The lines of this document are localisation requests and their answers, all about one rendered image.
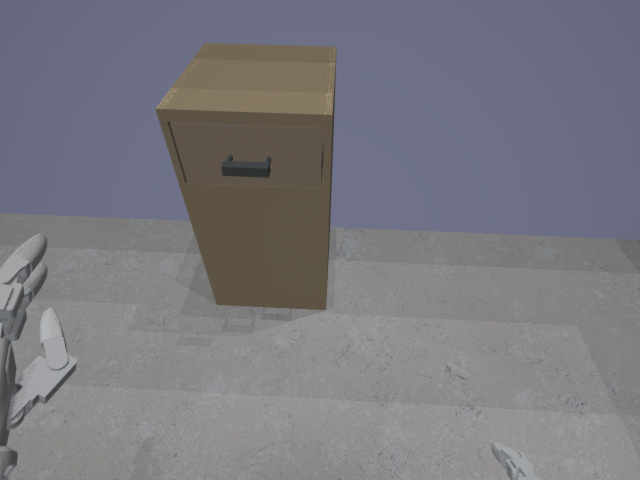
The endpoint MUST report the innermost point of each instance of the robot right hand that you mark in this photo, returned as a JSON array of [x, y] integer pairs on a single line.
[[517, 465]]

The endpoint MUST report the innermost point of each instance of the handle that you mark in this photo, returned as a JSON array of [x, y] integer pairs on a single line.
[[246, 169]]

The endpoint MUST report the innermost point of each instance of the robot left hand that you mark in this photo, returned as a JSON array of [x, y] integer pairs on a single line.
[[21, 278]]

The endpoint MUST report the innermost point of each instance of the cabinet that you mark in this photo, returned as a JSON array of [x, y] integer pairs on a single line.
[[262, 246]]

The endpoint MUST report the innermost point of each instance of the drawer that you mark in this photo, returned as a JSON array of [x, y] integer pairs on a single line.
[[296, 152]]

